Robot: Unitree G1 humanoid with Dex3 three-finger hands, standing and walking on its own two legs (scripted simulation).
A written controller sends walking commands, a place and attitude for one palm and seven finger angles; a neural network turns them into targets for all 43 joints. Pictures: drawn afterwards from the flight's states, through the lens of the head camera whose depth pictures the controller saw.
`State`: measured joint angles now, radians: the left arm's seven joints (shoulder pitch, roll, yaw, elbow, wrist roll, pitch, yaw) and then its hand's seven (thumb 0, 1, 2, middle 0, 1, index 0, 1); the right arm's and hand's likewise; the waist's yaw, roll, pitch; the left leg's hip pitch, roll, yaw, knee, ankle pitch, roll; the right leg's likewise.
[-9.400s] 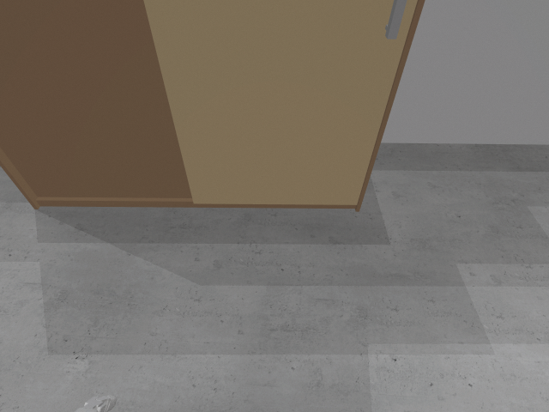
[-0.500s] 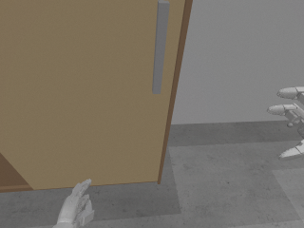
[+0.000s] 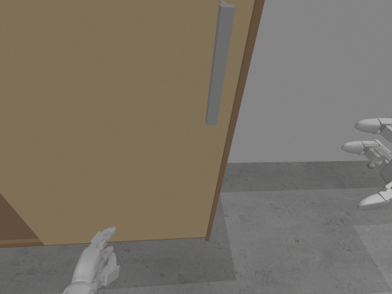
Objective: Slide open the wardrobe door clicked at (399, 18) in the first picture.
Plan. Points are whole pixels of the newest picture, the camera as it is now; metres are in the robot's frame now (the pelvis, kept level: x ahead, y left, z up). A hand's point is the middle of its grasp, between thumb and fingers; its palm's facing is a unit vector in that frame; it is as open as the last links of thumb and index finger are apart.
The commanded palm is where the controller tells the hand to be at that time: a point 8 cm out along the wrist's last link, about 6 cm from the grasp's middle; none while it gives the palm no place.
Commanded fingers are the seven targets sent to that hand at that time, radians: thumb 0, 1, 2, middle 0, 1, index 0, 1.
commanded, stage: move the hooked fingers beside the handle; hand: right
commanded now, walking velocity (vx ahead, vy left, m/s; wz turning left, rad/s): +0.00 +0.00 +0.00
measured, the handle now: (216, 69) +0.55 -0.03 +0.23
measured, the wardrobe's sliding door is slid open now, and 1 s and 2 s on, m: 0.00 0.00 0.00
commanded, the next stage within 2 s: none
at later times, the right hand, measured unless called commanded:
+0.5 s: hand (326, 141) +0.33 -0.22 +0.21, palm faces -0.06 +1.00 -0.05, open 14.0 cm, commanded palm +0.31 -0.27 +0.21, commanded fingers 0.00 0.50 -0.30 0.30 1.20 0.30 1.20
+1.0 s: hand (289, 119) +0.40 -0.17 +0.20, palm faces -0.06 +1.00 -0.01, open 14.0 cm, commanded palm +0.38 -0.22 +0.20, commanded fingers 0.00 0.50 -0.30 0.30 1.20 0.30 1.20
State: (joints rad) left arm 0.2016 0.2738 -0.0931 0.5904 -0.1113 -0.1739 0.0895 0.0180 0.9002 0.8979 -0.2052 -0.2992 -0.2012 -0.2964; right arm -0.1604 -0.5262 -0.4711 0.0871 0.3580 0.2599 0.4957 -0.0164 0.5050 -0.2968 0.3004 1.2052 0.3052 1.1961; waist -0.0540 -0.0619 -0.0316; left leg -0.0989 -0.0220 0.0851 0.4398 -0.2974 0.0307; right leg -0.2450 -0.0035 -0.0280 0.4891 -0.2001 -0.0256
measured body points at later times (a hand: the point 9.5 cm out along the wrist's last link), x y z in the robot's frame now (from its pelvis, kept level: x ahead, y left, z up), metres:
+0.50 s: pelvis +0.00 +0.00 +0.00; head -0.02 +0.01 +0.45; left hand +0.19 +0.21 -0.07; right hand +0.33 -0.27 +0.21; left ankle -0.03 +0.09 -0.74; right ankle +0.04 -0.10 -0.74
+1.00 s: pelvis +0.01 +0.00 +0.00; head -0.01 +0.01 +0.45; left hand +0.15 +0.25 -0.09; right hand +0.40 -0.23 +0.21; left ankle -0.03 +0.09 -0.74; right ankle +0.04 -0.10 -0.74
